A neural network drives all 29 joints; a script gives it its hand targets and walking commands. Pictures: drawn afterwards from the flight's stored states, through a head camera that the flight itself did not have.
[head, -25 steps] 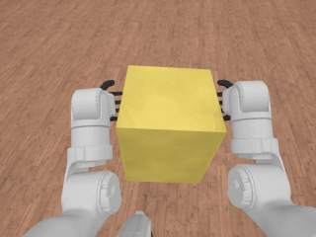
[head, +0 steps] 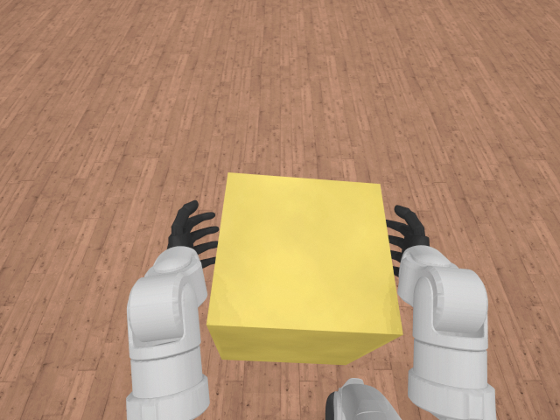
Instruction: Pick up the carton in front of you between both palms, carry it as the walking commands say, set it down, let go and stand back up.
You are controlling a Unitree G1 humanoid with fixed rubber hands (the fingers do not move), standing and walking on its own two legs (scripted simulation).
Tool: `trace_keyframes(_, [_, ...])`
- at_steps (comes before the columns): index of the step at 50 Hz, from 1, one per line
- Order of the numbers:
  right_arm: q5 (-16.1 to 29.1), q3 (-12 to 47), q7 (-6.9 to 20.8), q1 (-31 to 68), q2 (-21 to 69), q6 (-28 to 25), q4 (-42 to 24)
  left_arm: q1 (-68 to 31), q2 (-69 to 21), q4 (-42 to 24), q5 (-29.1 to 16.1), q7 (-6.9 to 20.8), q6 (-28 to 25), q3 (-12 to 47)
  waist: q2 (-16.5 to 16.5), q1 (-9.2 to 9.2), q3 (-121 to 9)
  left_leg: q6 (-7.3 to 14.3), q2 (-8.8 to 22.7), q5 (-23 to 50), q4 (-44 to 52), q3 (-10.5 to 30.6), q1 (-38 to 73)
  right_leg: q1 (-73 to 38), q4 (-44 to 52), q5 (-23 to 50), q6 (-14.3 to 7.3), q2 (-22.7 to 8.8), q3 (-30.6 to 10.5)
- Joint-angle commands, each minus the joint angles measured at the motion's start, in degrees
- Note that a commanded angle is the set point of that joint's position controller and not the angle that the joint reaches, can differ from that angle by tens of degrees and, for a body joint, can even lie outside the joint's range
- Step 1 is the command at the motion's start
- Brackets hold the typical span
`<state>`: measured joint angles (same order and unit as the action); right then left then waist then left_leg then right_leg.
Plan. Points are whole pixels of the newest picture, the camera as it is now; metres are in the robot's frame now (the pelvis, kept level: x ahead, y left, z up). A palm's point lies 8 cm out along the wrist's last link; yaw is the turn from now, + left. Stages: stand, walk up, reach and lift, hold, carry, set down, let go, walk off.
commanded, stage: carry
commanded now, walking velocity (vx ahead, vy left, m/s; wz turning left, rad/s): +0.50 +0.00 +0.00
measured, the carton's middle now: (293, 279) +0.31 +0.00 -0.01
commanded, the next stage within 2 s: none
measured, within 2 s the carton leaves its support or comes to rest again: neither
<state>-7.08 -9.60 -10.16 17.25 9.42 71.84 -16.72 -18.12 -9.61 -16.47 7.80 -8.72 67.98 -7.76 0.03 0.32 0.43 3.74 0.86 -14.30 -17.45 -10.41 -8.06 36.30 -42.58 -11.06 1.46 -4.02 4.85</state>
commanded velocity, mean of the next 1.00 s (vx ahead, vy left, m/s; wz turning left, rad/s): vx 0.50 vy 0.00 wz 0.00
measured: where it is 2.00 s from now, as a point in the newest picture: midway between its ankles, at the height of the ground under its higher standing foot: (276, 175)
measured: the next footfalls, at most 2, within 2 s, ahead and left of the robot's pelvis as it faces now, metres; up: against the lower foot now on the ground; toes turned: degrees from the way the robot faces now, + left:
right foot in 0.16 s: +0.31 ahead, -0.11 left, +0.00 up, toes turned -9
left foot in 0.68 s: +0.63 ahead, +0.12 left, +0.00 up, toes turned +13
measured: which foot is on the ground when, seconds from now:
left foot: down 0.00-0.18, up 0.20-0.66, down 0.68-1.00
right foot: up 0.00-0.14, down 0.16-0.68, up 0.70-1.00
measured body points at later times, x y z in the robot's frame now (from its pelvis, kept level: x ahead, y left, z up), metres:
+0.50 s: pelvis +0.31 -0.04 +0.00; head +0.29 -0.05 +0.45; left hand +0.59 +0.12 +0.09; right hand +0.60 -0.17 +0.08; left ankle +0.46 +0.14 -0.69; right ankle +0.27 -0.11 -0.75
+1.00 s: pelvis +0.63 +0.02 +0.00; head +0.64 +0.04 +0.45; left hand +0.92 +0.17 +0.06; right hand +0.92 -0.12 +0.06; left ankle +0.59 +0.11 -0.75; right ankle +0.74 -0.14 -0.69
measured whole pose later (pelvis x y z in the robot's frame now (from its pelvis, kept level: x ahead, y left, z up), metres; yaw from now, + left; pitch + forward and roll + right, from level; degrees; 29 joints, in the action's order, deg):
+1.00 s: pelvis +0.63 +0.02 +0.00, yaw +1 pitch +5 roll -1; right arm -5.3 -6.0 -12.0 12.4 8.2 69.7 -12.6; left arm -12.1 -8.1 -14.0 7.3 -8.5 68.6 -4.8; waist -1.4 0.1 -3.8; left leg 2.5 2.1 -12.0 -16.6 -12.1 -9.4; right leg 37.7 -45.7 -9.0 1.6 -7.3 4.9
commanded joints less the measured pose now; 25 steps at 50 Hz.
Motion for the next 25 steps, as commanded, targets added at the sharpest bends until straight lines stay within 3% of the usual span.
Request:
trace_keyframes(1, [25.71, 41.08, 20.36, 29.61, 53.81, -1.28, -6.97, -22.83, -59.65, -1.5, -24.37, 15.66, 1.46, 41.45, 8.06, 1.0, -25.99, 3.66, 12.21, 35.9, 0.51, 6.43, 20.91, -1.02, 7.55, 7.44, -0.26, 1.39, 3.76])
trace_keyframes(5, [24.72, 40.68, 21.15, 27.07, 51.69, 0.17, -1.91, -21.5, -57.26, 2.52, -25.08, 17.47, 3.27, 40.88, 8.83, 0.72, -20.26, 0.99, 11.44, 42.17, -2.92, 3.48, 16.89, -9.82, 16.21, 11.65, -2.54, 3.54, 7.43])
trace_keyframes(6, [24.82, 40.72, 21.22, 27.55, 51.05, 0.46, -0.86, -21.7, -56.89, 3.88, -25.13, 17.84, 3.59, 40.62, 8.1, -0.01, -20.57, -0.3, 10.53, 42.88, -8.26, 1.18, 13.64, -16.82, 18.86, 12.21, -3.19, 5.06, 9.46])
trace_keyframes(7, [24.79, 40.74, 21.26, 28.03, 50.31, 0.75, 0.1, -21.55, -56.39, 5.56, -25.07, 18.15, 3.82, 40.08, 6.26, -0.59, -22.42, -1.79, 8.63, 39.09, -15.36, -1.19, 7.53, -27.29, 19.29, 8.88, -3.73, 6.32, 10.77])
trace_keyframes(8, [24.76, 40.65, 21.29, 29.27, 49.61, 0.94, 1.08, -21.19, -55.55, 6.86, -25.05, 18.44, 4.05, 39.43, 3.06, -1.82, -25.44, -3.36, 7.63, 23.55, -25.63, -0.51, -3.32, -39.86, 18.21, 3.09, -4.92, -1.34, 1.28])
trace_keyframes(9, [25.24, 40.86, 21.25, 31.97, 50.49, 1.52, 1.38, -22.86, -53.98, 8.99, -24.11, 18.64, 3.87, 38.15, -10.39, -2.15, -29.98, -5.36, 1.78, 5.23, -43.3, 1.23, -21.36, -53.33, 20.69, -3.07, -13.55, -17.47, -25.3])
trace_keyframes(10, [25.49, 40.79, 21.46, 33.34, 50.45, 1.56, 2.26, -22.12, -54.86, 11.05, -24.13, 18.74, 3.51, 37.54, -15.23, -2.82, -26.94, -4.84, -1.83, -14.0, -52.21, 6.12, -33.26, -53.11, 27.53, -1.56, -17.56, -20.17, -36.78])
trace_keyframes(11, [25.67, 40.91, 21.58, 32.93, 52.43, 1.32, 4.49, -23.66, -56.35, 9.92, -24.86, 18.82, 3.34, 37.76, -11.49, -1.98, -24.64, -3.22, 1.94, -13.91, -56.95, 9.99, -35.48, -49.47, 27.7, 0.01, -16.52, -19.75, -31.73])
trace_keyframes(13, [26.37, 40.54, 21.79, 33.21, 55.58, 0.22, 5.63, -27.67, -59.4, 8.15, -26.3, 19.0, 2.64, 38.48, -2.78, -1.0, -22.49, -2.71, 6.55, -6.64, -53.13, 11.28, -32.61, -38.55, 29.8, -1.43, -12.13, -16.64, -22.23])
trace_keyframes(15, [26.79, 41.08, 21.44, 35.21, 57.24, -0.47, 3.55, -31.54, -61.3, 4.51, -26.89, 18.81, 2.14, 39.89, -4.05, -0.65, -21.65, -3.31, 7.6, -0.89, -46.6, 10.09, -28.43, -31.64, 32.98, -9.2, -9.29, -13.97, -14.35])
trace_keyframes(18, [26.8, 42.17, 20.24, 36.67, 57.96, -1.19, 1.22, -32.79, -60.97, 2.08, -28.36, 18.85, 1.67, 40.8, -6.17, -0.75, -21.08, -4.87, 8.13, 3.22, -37.99, 7.63, -28.9, -30.34, 35.85, -10.24, -9.91, -12.64, -8.87])
trace_keyframes(20, [26.67, 42.46, 19.57, 36.2, 57.52, -1.25, -0.08, -31.94, -59.98, 0.82, -28.51, 18.69, 1.74, 40.92, -5.3, -0.96, -20.5, -5.94, 8.29, 6.07, -31.28, 6.35, -30.88, -33.08, 36.66, -6.69, -10.75, -12.34, -7.23])
trace_keyframes(25, [25.9, 41.9, 19.12, 30.92, 55.18, -0.16, -0.23, -25.85, -57.28, 1.36, -26.61, 18.14, 2.78, 39.9, -5.32, -1.34, -18.95, -5.56, 6.27, 14.3, -19.3, 3.5, -31.84, -40.95, 34.41, 7.65, -9.43, -9.95, -2.35])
